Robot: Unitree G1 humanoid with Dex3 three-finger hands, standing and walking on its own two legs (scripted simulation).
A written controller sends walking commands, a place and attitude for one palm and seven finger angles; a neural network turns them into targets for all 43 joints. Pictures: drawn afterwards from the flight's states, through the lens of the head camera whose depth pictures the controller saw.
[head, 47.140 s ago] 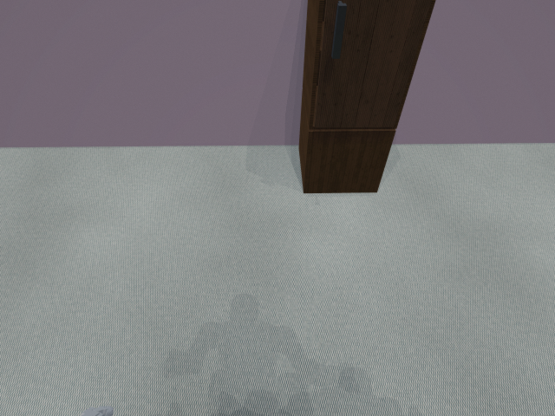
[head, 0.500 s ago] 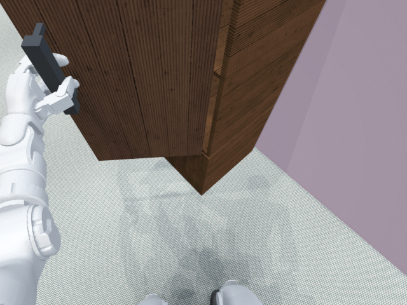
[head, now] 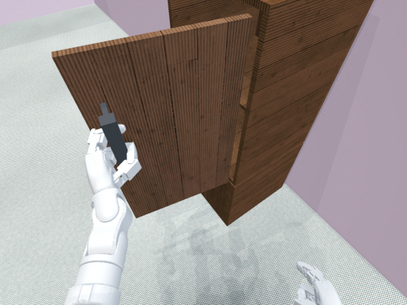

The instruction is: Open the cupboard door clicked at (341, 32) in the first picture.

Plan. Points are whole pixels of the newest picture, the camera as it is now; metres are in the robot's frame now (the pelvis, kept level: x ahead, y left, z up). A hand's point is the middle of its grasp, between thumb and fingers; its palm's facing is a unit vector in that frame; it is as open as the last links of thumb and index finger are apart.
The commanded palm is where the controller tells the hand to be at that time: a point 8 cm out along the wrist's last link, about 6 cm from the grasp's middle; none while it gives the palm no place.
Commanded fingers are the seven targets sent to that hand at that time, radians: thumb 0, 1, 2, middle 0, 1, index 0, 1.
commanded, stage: pull the door open along its arc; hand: left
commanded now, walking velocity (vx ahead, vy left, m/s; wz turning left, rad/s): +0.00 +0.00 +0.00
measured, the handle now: (117, 141) +0.42 +0.20 +0.09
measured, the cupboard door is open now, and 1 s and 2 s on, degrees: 79 100 100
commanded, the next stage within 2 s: open thumb and fingers to let go in 0.38 s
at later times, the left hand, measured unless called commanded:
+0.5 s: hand (172, 197) +0.29 +0.07 +0.09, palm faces +0.43 -0.90 +0.00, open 6.7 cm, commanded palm +0.24 +0.11 +0.08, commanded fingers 0.00 0.76 0.84 -0.39 -1.34 -0.39 -1.34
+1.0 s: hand (171, 198) +0.29 +0.07 +0.09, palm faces +0.42 -0.91 -0.01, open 12.7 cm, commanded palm +0.24 +0.10 +0.08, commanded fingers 0.00 -0.50 0.30 -0.26 -0.95 -0.26 -0.95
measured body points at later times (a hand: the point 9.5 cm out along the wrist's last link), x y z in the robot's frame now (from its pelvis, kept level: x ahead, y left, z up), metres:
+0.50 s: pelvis +0.00 -0.03 +0.00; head +0.01 -0.04 +0.45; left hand +0.26 +0.12 +0.09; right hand +0.18 -0.24 -0.09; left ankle -0.03 +0.11 -0.71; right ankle +0.01 -0.11 -0.71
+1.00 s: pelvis -0.01 -0.02 +0.00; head -0.01 -0.04 +0.45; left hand +0.26 +0.12 +0.09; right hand +0.18 -0.23 -0.10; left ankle -0.03 +0.11 -0.71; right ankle +0.01 -0.11 -0.71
